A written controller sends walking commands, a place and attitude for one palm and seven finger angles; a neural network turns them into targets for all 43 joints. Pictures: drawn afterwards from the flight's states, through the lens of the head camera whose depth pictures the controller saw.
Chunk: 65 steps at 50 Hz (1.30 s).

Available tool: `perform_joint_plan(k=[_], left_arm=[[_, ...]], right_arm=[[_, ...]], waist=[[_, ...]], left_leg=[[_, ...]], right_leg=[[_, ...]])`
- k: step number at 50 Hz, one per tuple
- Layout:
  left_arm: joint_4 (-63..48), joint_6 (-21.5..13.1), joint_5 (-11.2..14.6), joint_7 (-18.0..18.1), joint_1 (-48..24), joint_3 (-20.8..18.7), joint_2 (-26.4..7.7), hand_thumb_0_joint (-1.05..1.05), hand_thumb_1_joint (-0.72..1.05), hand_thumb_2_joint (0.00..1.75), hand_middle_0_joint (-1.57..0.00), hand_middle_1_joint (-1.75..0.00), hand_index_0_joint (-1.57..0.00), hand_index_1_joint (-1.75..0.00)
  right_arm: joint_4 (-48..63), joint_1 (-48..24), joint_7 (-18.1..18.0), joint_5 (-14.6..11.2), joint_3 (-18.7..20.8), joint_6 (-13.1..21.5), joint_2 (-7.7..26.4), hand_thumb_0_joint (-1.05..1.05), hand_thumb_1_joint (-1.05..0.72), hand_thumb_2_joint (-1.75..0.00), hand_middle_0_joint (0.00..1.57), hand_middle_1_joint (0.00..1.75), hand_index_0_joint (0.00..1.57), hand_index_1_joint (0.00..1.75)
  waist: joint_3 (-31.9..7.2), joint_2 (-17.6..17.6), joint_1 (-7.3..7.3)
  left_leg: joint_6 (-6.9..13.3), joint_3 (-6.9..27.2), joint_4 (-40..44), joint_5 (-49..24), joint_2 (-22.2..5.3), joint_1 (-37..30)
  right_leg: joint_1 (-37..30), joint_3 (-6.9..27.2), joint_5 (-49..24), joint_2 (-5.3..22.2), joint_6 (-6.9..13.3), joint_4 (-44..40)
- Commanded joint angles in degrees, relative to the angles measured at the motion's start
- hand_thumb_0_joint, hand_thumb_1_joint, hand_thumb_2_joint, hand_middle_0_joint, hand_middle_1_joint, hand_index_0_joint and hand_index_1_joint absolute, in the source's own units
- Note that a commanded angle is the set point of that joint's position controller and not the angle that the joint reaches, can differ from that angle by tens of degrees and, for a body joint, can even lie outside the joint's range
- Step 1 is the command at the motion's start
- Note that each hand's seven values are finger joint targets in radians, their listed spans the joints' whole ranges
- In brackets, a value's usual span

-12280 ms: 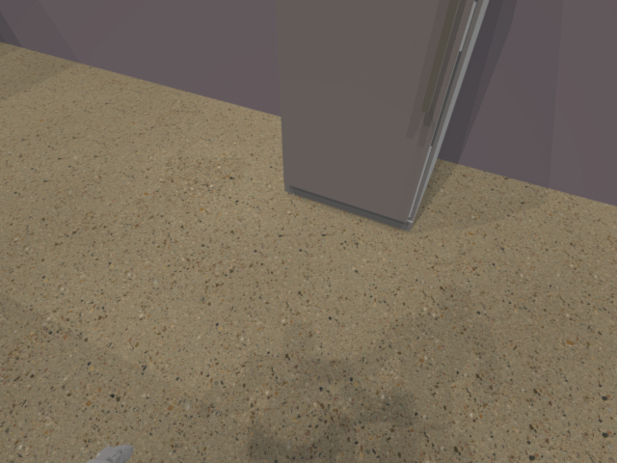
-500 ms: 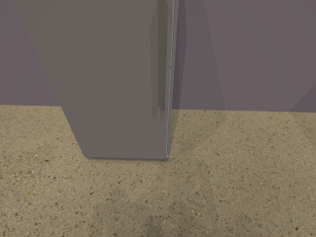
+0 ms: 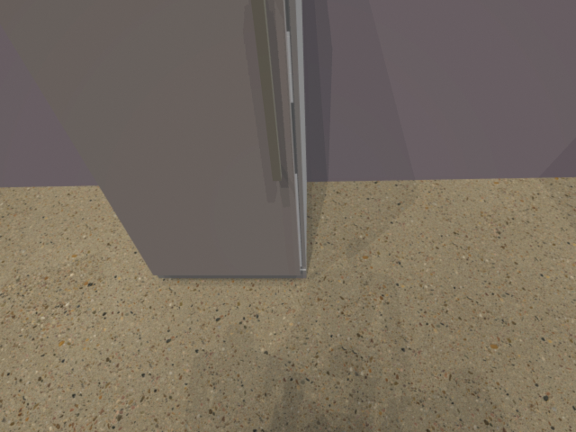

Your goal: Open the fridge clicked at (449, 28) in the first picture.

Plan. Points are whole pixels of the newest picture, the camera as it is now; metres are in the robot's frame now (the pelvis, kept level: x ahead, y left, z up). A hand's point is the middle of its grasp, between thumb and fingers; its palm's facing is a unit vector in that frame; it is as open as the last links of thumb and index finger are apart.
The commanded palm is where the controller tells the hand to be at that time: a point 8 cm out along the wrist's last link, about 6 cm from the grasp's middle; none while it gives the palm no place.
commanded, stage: come to a stop and stand still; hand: right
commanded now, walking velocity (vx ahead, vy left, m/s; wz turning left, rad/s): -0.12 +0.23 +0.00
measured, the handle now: (268, 86) +0.77 +0.11 +0.12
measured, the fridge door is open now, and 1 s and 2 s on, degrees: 0 0 0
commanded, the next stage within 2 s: look again from close up in 0.58 s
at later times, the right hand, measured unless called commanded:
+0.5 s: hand out of the picture +0.09 -0.13 -0.16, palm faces +0.04 +0.98 -0.21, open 7.3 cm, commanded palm none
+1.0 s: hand out of the picture +0.01 -0.14 -0.17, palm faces +0.04 +0.98 -0.18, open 7.4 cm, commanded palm none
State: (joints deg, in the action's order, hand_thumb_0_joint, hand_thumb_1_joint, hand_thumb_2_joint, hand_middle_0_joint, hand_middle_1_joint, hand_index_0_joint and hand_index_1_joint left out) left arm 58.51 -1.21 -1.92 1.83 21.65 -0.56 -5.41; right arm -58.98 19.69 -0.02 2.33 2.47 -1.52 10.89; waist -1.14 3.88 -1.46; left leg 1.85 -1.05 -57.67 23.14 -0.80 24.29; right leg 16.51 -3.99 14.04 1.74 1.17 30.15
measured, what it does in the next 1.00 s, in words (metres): steps on the spot: left foot, then right foot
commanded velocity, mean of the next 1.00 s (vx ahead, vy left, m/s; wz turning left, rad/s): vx -0.02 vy -0.03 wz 0.00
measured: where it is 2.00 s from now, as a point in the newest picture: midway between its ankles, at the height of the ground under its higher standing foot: outside the picture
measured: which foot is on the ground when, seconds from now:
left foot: up 0.00-0.26, down 0.28-1.00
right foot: down 0.00-0.28, up 0.30-0.52, down 0.54-1.00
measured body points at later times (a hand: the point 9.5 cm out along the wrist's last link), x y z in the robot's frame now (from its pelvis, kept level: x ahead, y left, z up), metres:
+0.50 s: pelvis +0.01 +0.05 +0.00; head +0.04 +0.05 +0.45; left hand +0.04 +0.28 -0.16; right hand +0.09 -0.18 -0.15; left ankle +0.04 +0.15 -0.74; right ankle -0.01 -0.07 -0.72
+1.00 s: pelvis +0.02 +0.03 +0.01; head +0.04 +0.03 +0.46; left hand +0.04 +0.25 -0.15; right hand +0.01 -0.19 -0.15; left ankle +0.04 +0.15 -0.74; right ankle +0.00 -0.06 -0.74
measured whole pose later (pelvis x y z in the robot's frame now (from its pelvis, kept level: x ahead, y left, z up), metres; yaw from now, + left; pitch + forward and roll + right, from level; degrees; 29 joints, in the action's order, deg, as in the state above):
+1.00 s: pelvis +0.02 +0.03 +0.01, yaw +0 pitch +0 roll +0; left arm 61.8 -0.5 -0.6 2.0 16.1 0.6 -9.1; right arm -63.4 17.6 -1.6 0.7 -0.2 0.2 8.1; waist 1.7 -0.2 0.9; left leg -0.5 -2.8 -24.6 11.6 -2.2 12.9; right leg 7.9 -4.7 14.7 -1.4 2.4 22.4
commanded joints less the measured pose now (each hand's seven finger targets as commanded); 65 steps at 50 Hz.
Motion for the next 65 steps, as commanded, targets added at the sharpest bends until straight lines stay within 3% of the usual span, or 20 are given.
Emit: perform_joint_plan(k=[1,3,9,12,13,14,15,16,17,19,24,26,27,28,29,30,34,40,54,65], left_arm=[[-1.56,-1.1,0.12,1.73,1.09,-1.74,-10.52,0.0,0.9,0.9,-0.2,-0.3,-0.2,-0.3],[-0.93,-0.82,0.11,1.92,1.37,-1.94,-11.0,0.0,0.9,0.9,-0.2,-0.3,-0.2,-0.3],[-0.83,0.75,-0.22,1.18,0.21,-3.19,-11.6,0.0,0.9,0.9,-0.2,-0.3,-0.2,-0.3],[-1.42,1.16,0.4,0.57,-0.89,-3.59,-11.11,0.0,0.9,0.9,-0.2,-0.3,-0.2,-0.3],[-1.63,1.18,0.89,0.15,-0.32,-3.13,-8.54,0.0,0.9,0.9,-0.2,-0.3,-0.2,-0.3],[-2.62,1.6,1.38,0.0,0.08,-2.12,-4.24,0.0,0.9,0.9,-0.2,-0.3,-0.2,-0.3],[-2.98,2.23,1.38,0.17,-0.64,-2.29,-4.87,0.0,0.9,0.9,-0.2,-0.3,-0.2,-0.3],[-2.92,2.51,1.15,-0.25,-0.99,-2.25,-4.27,0.0,0.9,0.9,-0.2,-0.3,-0.2,-0.3],[-1.94,3.06,1.11,-0.42,-1.63,-2.32,-4.5,0.0,0.9,0.9,-0.2,-0.3,-0.2,-0.3],[-0.92,2.99,1.32,-0.81,-1.7,-2.28,-6.12,0.0,0.9,0.9,-0.2,-0.3,-0.2,-0.3],[-1.11,2.35,1.36,-1.0,-2.96,-1.76,-5.54,0.0,0.9,0.9,-0.2,-0.3,-0.2,-0.3],[-0.18,2.0,1.46,-0.78,0.0,-1.58,-5.67,0.0,0.9,0.9,-0.2,-0.3,-0.2,-0.3],[-0.36,1.64,1.31,-0.54,0.6,-1.72,-7.0,0.0,0.9,0.9,-0.2,-0.3,-0.2,-0.3],[-1.1,1.35,0.89,-0.34,-0.71,-1.87,-8.86,0.0,0.9,0.9,-0.2,-0.3,-0.2,-0.3],[-2.1,1.32,0.72,-0.18,-2.99,-1.75,-9.85,0.0,0.9,0.9,-0.2,-0.3,-0.2,-0.3],[-2.35,1.19,0.78,-0.24,-5.48,-1.48,-9.2,0.0,0.9,0.9,-0.2,-0.3,-0.2,-0.3],[-2.62,1.1,1.05,0.0,-5.46,-0.86,-8.87,0.0,0.9,0.9,-0.2,-0.3,-0.2,-0.3],[-0.91,0.78,1.04,-0.13,-3.54,-0.24,-8.82,0.0,0.9,0.9,-0.2,-0.3,-0.2,-0.3],[3.94,-0.58,1.39,0.44,-0.19,1.22,-7.62,0.0,0.9,0.9,-0.2,-0.3,-0.2,-0.3],[6.15,-0.74,1.4,0.84,2.39,1.35,-5.53,0.0,0.9,0.9,-0.2,-0.3,-0.2,-0.3]], right_arm=[[4.1,0.51,0.64,-0.67,0.53,0.03,1.4,0.0,-0.9,-0.9,0.2,0.3,0.2,0.3],[4.27,0.25,0.42,-0.89,0.68,-0.8,0.75,0.0,-0.9,-0.9,0.2,0.3,0.2,0.3],[6.83,-5.42,-0.03,-1.39,0.62,-0.25,0.56,0.0,-0.9,-0.9,0.2,0.3,0.2,0.3],[5.82,-1.44,-0.4,-1.4,1.34,1.2,2.41,0.0,-0.9,-0.9,0.2,0.3,0.2,0.3],[5.14,0.67,-0.91,-1.19,1.58,1.94,5.08,0.0,-0.9,-0.9,0.2,0.3,0.2,0.3],[4.96,0.1,-1.48,-1.07,1.62,2.34,8.8,0.0,-0.9,-0.9,0.2,0.3,0.2,0.3],[5.57,-0.92,-1.56,-1.23,1.16,2.32,9.07,0.0,-0.9,-0.9,0.2,0.3,0.2,0.3],[6.29,-3.27,-1.81,-1.01,0.74,2.12,7.84,0.0,-0.9,-0.9,0.2,0.3,0.2,0.3],[6.25,-5.45,-2.02,-0.95,0.88,2.67,7.02,0.0,-0.9,-0.9,0.2,0.3,0.2,0.3],[6.48,-7.41,-2.15,-1.22,0.27,2.96,5.46,0.0,-0.9,-0.9,0.2,0.3,0.2,0.3],[6.33,-5.74,-2.32,-0.89,1.49,2.52,8.09,0.0,-0.9,-0.9,0.2,0.3,0.2,0.3],[6.25,-6.74,-2.26,-1.48,1.4,2.21,7.41,0.0,-0.9,-0.9,0.2,0.3,0.2,0.3],[6.45,-6.72,-2.2,-1.73,1.19,1.92,6.2,0.0,-0.9,-0.9,0.2,0.3,0.2,0.3],[6.57,-6.19,-1.97,-1.92,0.81,1.59,4.48,0.0,-0.9,-0.9,0.2,0.3,0.2,0.3],[6.53,-5.86,-1.86,-1.87,0.55,1.59,3.58,0.0,-0.9,-0.9,0.2,0.3,0.2,0.3],[5.67,-6.26,-1.9,-1.51,0.22,1.29,3.66,0.0,-0.9,-0.9,0.2,0.3,0.2,0.3],[3.25,-4.01,-1.6,-1.52,-0.62,1.51,3.73,0.0,-0.9,-0.9,0.2,0.3,0.2,0.3],[1.07,-2.69,-1.55,-1.53,-1.45,1.97,3.25,0.0,-0.9,-0.9,0.2,0.3,0.2,0.3],[-3.52,1.14,-1.84,-1.91,-2.32,2.84,1.95,0.0,-0.9,-0.9,0.2,0.3,0.2,0.3],[-4.74,2.46,-2.23,-1.99,-2.48,2.91,0.48,0.0,-0.9,-0.9,0.2,0.3,0.2,0.3]], waist=[[4.84,-9.43,2.13],[3.1,-10.34,1.99],[2.81,-15.0,-0.34],[0.03,-9.68,2.09],[-2.79,-1.34,2.76],[-3.42,11.03,1.7],[-4.2,9.45,2.41],[-1.42,4.49,1.44],[-1.26,9.64,0.72],[0.14,10.01,0.52],[0.5,1.31,1.95],[0.43,-0.83,0.77],[-0.24,-4.02,0.77],[0.14,-9.89,1.74],[0.36,-10.46,2.82],[1.17,-12.95,3.13],[2.84,-5.95,2.95],[3.95,-3.01,1.94],[3.24,-4.43,2.02],[5.5,-3.8,2.02]], left_leg=[[-1.84,2.39,-3.65,-5.8,-2.36,5.25],[-2.79,1.44,-1.4,-5.36,-1.87,4.33],[-3.17,-2.91,15.28,-1.66,-0.59,-2.01],[-2.79,-1.81,31.83,-13.79,-0.88,-14.94],[-1.21,5.15,35.16,-23.11,-7.33,-21.34],[2.9,14.54,36.89,-32.59,-17.4,-20.76],[7.37,14.97,38.63,-30.74,-20.24,-15.75],[8.19,12.93,39.67,-26.35,-18.75,-11.76],[7.22,13.2,40.0,-25.95,-15.67,-11.7],[6.75,9.82,40.34,-24.0,-13.7,-11.39],[8.16,11.77,38.28,-21.85,-15.16,-11.46],[5.37,9.72,35.42,-18.74,-12.42,-8.34],[3.56,7.67,32.8,-16.84,-10.09,-6.88],[1.47,4.99,30.85,-14.67,-6.41,-6.63],[0.21,2.48,31.05,-13.95,-4.85,-9.82],[-0.55,1.06,30.37,-13.02,-4.48,-12.14],[-0.31,3.09,34.26,-12.97,-5.48,-13.81],[-0.23,3.59,36.71,-11.13,-5.73,-11.87],[-0.2,2.63,35.71,-18.51,-5.84,-14.89],[0.18,2.51,35.61,-19.62,-5.73,-14.79]], right_leg=[[0.11,12.64,-19.58,14.81,6.65,-16.28],[-2.2,9.11,-27.43,14.59,6.73,-13.74],[-2.97,9.15,-24.38,13.75,7.45,-9.89],[1.49,7.75,-15.46,10.06,3.52,-3.13],[5.5,4.22,-3.36,5.83,0.61,2.87],[9.65,-0.28,14.51,0.09,-1.91,9.02],[7.24,2.77,20.22,0.19,-1.41,15.48],[6.56,3.34,18.66,0.22,-1.18,18.69],[7.14,3.78,16.14,0.64,-1.52,20.94],[6.43,3.21,11.78,1.01,-2.2,20.51],[-0.13,0.93,7.28,-0.41,-2.77,2.29],[-7.24,1.06,0.07,-0.51,-2.17,-7.52],[-9.55,3.02,-1.97,1.96,-1.11,-9.79],[-7.68,8.23,-6.98,6.33,1.02,-10.53],[-4.07,9.12,-11.37,8.73,2.55,-10.31],[-1.48,8.44,-11.41,7.88,2.7,-11.98],[-0.45,7.29,-2.45,5.54,1.53,-12.26],[-2.94,6.92,0.77,4.89,1.22,-13.86],[-6.46,5.37,-10.1,4.84,1.1,-13.41],[-6.11,4.92,-10.33,4.67,1.07,-12.98]])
